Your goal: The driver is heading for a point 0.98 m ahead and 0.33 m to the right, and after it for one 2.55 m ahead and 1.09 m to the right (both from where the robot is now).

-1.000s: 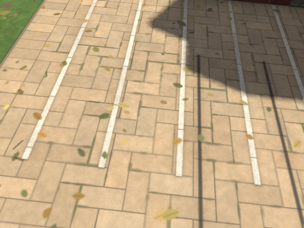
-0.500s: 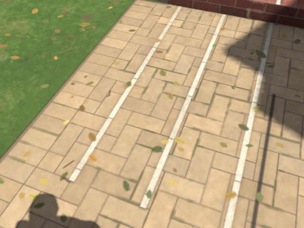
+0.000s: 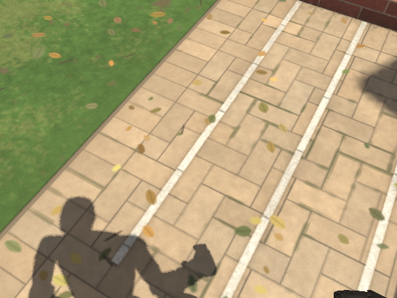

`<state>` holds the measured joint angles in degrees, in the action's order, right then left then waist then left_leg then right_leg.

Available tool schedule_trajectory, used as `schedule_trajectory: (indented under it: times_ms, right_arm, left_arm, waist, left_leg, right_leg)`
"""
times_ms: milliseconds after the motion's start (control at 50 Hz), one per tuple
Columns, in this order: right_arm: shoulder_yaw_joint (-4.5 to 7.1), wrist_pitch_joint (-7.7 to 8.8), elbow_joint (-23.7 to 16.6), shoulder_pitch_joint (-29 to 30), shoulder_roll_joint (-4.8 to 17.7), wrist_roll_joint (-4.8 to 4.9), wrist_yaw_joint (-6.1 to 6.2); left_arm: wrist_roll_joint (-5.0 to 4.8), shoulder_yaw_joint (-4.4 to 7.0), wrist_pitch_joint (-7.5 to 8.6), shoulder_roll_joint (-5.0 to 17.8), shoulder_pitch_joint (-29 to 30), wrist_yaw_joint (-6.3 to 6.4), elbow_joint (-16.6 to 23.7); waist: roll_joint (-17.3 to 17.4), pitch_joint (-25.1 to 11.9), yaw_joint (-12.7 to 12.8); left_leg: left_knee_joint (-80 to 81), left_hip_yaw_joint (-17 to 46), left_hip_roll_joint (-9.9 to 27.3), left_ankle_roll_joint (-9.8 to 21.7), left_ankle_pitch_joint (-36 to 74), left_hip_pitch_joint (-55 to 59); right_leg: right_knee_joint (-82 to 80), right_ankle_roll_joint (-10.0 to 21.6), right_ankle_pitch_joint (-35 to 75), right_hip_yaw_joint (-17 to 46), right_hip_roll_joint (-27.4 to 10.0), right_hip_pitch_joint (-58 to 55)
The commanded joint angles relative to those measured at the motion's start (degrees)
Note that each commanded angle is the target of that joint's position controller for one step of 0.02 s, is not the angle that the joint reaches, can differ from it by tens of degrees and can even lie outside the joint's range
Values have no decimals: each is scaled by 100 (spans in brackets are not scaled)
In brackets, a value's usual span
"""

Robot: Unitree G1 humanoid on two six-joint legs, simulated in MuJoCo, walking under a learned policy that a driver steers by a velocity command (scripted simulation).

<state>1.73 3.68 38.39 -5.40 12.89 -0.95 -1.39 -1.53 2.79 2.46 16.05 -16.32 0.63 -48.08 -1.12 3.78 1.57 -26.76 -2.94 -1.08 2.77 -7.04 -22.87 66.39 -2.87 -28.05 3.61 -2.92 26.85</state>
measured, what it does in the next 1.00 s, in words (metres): walks ahead, turning right: right foot, then left foot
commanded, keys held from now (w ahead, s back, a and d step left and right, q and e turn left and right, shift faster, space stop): e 0.30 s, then w+e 0.54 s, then w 0.16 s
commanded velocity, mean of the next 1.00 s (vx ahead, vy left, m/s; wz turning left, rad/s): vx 0.28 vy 0.00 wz -0.47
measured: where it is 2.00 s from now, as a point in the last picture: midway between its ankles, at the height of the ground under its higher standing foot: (314, 198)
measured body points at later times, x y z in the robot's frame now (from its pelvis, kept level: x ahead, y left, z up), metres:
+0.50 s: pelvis +0.10 -0.06 +0.01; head +0.13 -0.10 +0.46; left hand +0.27 +0.18 -0.08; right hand +0.20 -0.37 -0.10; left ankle +0.15 +0.10 -0.67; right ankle +0.10 -0.14 -0.73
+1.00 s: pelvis +0.30 -0.09 +0.01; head +0.33 -0.08 +0.46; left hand +0.57 +0.07 -0.09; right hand +0.21 -0.36 -0.10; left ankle +0.32 +0.03 -0.73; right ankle +0.24 -0.24 -0.66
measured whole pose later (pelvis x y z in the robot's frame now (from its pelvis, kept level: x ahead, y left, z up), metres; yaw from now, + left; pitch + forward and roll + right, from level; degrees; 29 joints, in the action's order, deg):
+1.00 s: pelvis +0.30 -0.09 +0.01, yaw -31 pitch +2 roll +1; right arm 3.7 5.7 47.6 -17.4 14.5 -0.2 -0.8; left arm -1.0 4.0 2.1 17.8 -14.9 0.2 -36.4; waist -3.3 -0.9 -2.6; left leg -19.3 -1.5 -1.6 1.7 -13.9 -8.0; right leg 61.1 0.3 -15.5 5.7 -1.8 35.0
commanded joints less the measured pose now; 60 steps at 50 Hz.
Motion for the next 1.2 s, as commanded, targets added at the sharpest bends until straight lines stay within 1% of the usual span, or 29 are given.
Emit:
schedule_trajectory:
  times_ms: [20, 80, 200, 240, 280, 300, 320, 340, 360, 380, 400, 440, 480, 520, 560, 680, 720, 760, 780, 800, 820, 840, 860, 880, 920, 1000, 1080, 1140, 1200]
  right_arm:
    - [224, 129, -134, 56, 645, -86, 21]
    - [299, 107, -4, 201, 835, -43, 141]
    - [389, -138, 247, 46, 1083, 97, 295]
    - [424, -205, 293, 50, 1168, 192, 309]
    - [420, -253, 376, -73, 1083, 268, 333]
    - [388, -271, 486, -449, 897, 180, 321]
    - [308, -264, 303, -548, 638, -77, 271]
    - [304, -236, 88, -20, 741, -36, 250]
    - [363, -200, 13, 289, 896, 133, 210]
    - [400, -171, 22, 357, 955, 207, 192]
    - [435, -149, 74, 410, 1012, 171, 205]
    - [447, -58, 96, 436, 980, 100, 199]
    - [434, 57, 164, 421, 886, 101, 162]
    - [391, 117, 184, 538, 765, 99, 139]
    - [353, 146, 172, 665, 696, 120, 103]
    - [328, 290, 15, 1000, 812, 199, -6]
    - [361, 357, 29, 818, 902, 222, -19]
    - [417, 403, 172, 275, 963, 192, 5]
    - [484, 406, 293, -284, 1110, 157, 45]
    - [568, 388, 405, -1155, 1433, 65, 103]
    - [667, 328, 547, -1504, 1894, -10, 73]
    - [587, 320, 441, -1190, 1483, 100, 59]
    - [481, 304, 390, -1058, 1112, 131, 73]
    - [407, 292, 364, -923, 935, 91, 69]
    - [331, 272, 434, -829, 787, 39, 75]
    - [346, 285, 636, -993, 957, 114, 84]
    - [335, 207, 813, -1240, 1158, 206, 106]
    - [332, 144, 972, -1596, 1304, 266, 92]
    - [354, 57, 1071, -1677, 1443, 297, 107]
  left_arm:
    - [47, 105, -210, 233, -790, 117, 201]
    - [114, 111, -288, 236, -394, 140, 475]
    - [108, 198, -428, 455, 404, -47, 1024]
    - [114, 237, -448, 472, 435, -118, 1155]
    - [130, 292, -418, 482, 229, -148, 1135]
    - [141, 409, -395, 818, 50, -91, 1128]
    - [108, 577, -402, 1496, -110, 27, 1243]
    - [171, 526, -296, 1428, -523, -31, 1276]
    - [186, 479, -164, 1257, -588, -90, 1250]
    - [103, 437, -79, 1079, -356, -85, 1266]
    - [33, 384, -64, 925, -150, -60, 1312]
    - [61, 321, -57, 809, 21, 30, 1398]
    - [109, 342, -1, 833, -74, 89, 1432]
    - [75, 375, 36, 897, -201, 116, 1399]
    - [46, 402, 30, 961, -300, 118, 1368]
    - [9, 435, -30, 1049, -483, 60, 1303]
    - [6, 417, -54, 999, -424, 47, 1307]
    - [-4, 355, -89, 810, -242, 51, 1369]
    - [22, 281, -82, 576, -110, 58, 1434]
    - [92, 143, -65, 139, -92, 58, 1523]
    - [-63, 148, 1, 254, -340, 81, 1833]
    - [-90, 248, 25, 757, -432, 90, 1648]
    - [-34, 289, 12, 888, -173, 71, 1575]
    - [18, 276, 4, 774, -125, 59, 1494]
    - [39, 244, 45, 595, 102, -9, 1560]
    - [96, 118, 85, 317, 506, -75, 1719]
    - [93, -32, 173, 82, 1265, -182, 1910]
    - [21, -24, 199, 153, 1716, -269, 2054]
    - [25, 77, 212, 397, 1646, -315, 2094]
  waist:
    - [719, -1065, 180]
    - [764, -950, 140]
    - [758, -761, -118]
    - [737, -721, -82]
    - [550, -768, -7]
    - [-131, -789, -71]
    - [-1787, -868, -254]
    - [-1548, -1300, 214]
    - [-942, -1289, 304]
    - [-619, -1091, 179]
    - [-442, -892, 116]
    - [-598, -701, -10]
    - [-506, -767, -17]
    - [-450, -757, 33]
    - [-575, -672, 96]
    - [-661, -470, 249]
    - [-722, -510, 125]
    - [-687, -632, -224]
    - [-553, -849, -488]
    - [355, -1382, -771]
    - [1804, -1356, -551]
    - [1306, -844, -518]
    - [1019, -446, -572]
    - [744, -344, -490]
    - [694, -170, -375]
    - [661, -166, -346]
    - [605, -109, -580]
    - [633, -14, -696]
    - [745, -112, -430]
  left_leg:
    - [1015, 642, 1574, 1249, 3604, 631]
    - [1161, 222, 1603, 1155, 3015, 534]
    - [1047, 147, 1900, 996, 1231, 963]
    - [715, 172, 1990, 838, 1080, 1148]
    - [40, -70, 1730, 433, 632, 1119]
    - [-830, -429, 1311, 20, -33, 807]
    - [-2575, -890, 423, -555, -2408, -756]
    - [-3741, 151, -27, -577, -3337, -1728]
    - [-4097, 627, 144, -414, -2885, -2075]
    - [-3985, 750, 324, -261, -2310, -2258]
    - [-3733, 766, 435, -203, -1890, -2270]
    - [-3174, 747, 430, -219, -1166, -1922]
    - [-2579, 705, 311, -288, -659, -1710]
    - [-1856, 700, 209, -379, -400, -1493]
    - [-1286, 694, 123, -463, -251, -1252]
    - [-363, 733, -27, -447, -259, -599]
    - [-110, 721, -68, -356, -286, -74]
    - [347, 610, -38, -236, -65, 932]
    - [373, 884, 359, -71, -112, 1852]
    - [575, 1987, 1431, 308, -763, 3103]
    - [1169, 4294, 2455, 1103, -2424, 3685]
    - [1315, 4344, 2494, 1161, -3056, 3330]
    - [1295, 3631, 2166, 970, -2626, 2989]
    - [1348, 3029, 1867, 822, -1959, 2676]
    - [1514, 2239, 1542, 743, -840, 2162]
    - [1681, 1370, 1366, 876, 865, 1952]
    - [1697, 777, 1202, 759, 1311, 1804]
    - [1664, 778, 1391, 725, 1301, 2021]
    - [1218, 705, 1572, 589, 2528, 2458]
  right_leg:
    - [-334, -164, 549, -67, -165, -250]
    - [-1085, -143, 1285, -150, -225, -196]
    - [-2060, 105, 1440, -316, -237, -136]
    - [-2550, 274, 1302, -461, -133, -246]
    - [-3485, 526, 1965, -687, 150, -869]
    - [-3996, 750, 3445, -190, -44, -1393]
    - [-4194, 1551, 4629, 1716, -1287, -2357]
    - [-4717, 2423, 3108, 3009, -1815, -2713]
    - [-4997, 2318, 1602, 2976, -1637, -2760]
    - [-5078, 2008, 425, 2760, -1420, -2632]
    - [-5199, 1788, -82, 2564, -1281, -2416]
    - [-5434, 1628, 65, 2277, -986, -2081]
    - [-5433, 1588, 818, 1981, -814, -2172]
    - [-5380, 1580, 1210, 1782, -699, -2174]
    - [-5377, 1587, 1191, 1743, -631, -2052]
    - [-5167, 1583, 874, 2143, -603, -1716]
    - [-4993, 1518, 902, 2324, -558, -1592]
    - [-4512, 1300, 1028, 2268, -279, -1230]
    - [-3918, 1090, 897, 2073, -71, -691]
    - [-2194, 750, 84, 1309, 468, 156]
    - [-849, 589, -739, 721, 847, 1801]
    - [-92, 486, -383, 748, 352, 2266]
    - [153, 446, 150, 700, 225, 2347]
    - [179, 411, 563, 645, 129, 2173]
    - [-66, 394, 1056, 584, -38, 1905]
    - [-885, 228, 1612, 187, -97, 1793]
    - [-2376, 219, 2564, -280, -129, 1211]
    - [-3047, 332, 2647, -424, 4, 869]
    - [-3501, 632, 2242, -511, 215, 305]
Velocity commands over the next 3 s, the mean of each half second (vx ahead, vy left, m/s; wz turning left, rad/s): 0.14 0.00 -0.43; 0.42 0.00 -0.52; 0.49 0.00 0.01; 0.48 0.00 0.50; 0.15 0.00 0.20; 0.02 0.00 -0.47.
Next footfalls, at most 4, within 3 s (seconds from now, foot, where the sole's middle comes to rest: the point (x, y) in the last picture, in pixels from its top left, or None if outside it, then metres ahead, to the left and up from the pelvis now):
0.30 right None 0.14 -0.15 -0.77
0.78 left None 0.35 0.01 -0.77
1.26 right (324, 279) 0.48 -0.37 -0.77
1.80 left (283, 181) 0.85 -0.28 -0.77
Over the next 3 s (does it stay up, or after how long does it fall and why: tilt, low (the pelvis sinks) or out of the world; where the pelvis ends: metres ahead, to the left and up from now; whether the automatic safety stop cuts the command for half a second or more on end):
stays up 0.94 -0.38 0.00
